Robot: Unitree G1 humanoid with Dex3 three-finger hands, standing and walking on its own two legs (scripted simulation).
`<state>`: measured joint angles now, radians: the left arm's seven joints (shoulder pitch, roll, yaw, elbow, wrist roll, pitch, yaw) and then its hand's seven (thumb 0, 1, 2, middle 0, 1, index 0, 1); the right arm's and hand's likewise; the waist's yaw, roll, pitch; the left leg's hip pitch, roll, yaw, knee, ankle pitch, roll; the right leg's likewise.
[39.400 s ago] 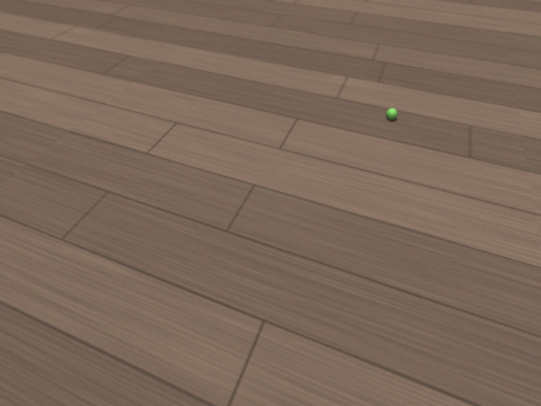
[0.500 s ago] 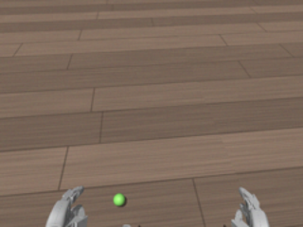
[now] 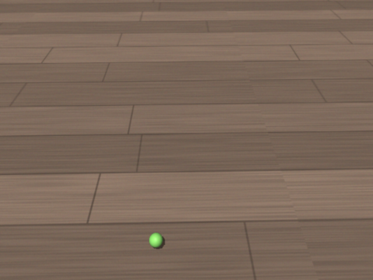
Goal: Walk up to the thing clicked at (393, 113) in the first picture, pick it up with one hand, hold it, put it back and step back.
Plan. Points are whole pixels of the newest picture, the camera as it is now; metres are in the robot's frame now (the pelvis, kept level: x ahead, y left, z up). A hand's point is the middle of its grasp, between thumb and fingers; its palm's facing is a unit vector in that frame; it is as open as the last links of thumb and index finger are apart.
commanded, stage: stand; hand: left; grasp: from above
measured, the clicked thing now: (155, 239) +0.41 +0.20 -0.73
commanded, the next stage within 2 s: none
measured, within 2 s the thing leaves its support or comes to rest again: neither
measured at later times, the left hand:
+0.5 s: hand out of the picture +0.05 +0.24 -0.15, palm faces +0.04 -0.94 -0.33, open 7.4 cm
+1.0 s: hand out of the picture +0.07 +0.24 -0.14, palm faces +0.04 -0.94 -0.33, open 7.4 cm
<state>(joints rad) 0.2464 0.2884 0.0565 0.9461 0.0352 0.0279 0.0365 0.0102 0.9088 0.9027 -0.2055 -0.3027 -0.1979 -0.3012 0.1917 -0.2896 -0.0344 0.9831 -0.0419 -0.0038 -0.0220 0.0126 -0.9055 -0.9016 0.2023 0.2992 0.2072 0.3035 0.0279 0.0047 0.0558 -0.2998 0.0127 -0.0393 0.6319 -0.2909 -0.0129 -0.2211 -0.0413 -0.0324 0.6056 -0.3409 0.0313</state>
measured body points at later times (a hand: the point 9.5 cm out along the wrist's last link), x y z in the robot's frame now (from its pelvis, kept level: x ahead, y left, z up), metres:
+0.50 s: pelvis +0.00 +0.00 +0.02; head +0.00 +0.00 +0.47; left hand +0.05 +0.29 -0.12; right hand +0.07 -0.28 -0.12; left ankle +0.03 +0.13 -0.73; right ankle -0.01 -0.14 -0.73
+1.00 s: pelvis +0.01 +0.00 +0.02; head +0.01 +0.00 +0.47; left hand +0.07 +0.29 -0.12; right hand +0.09 -0.29 -0.12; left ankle +0.03 +0.13 -0.73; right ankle -0.01 -0.14 -0.73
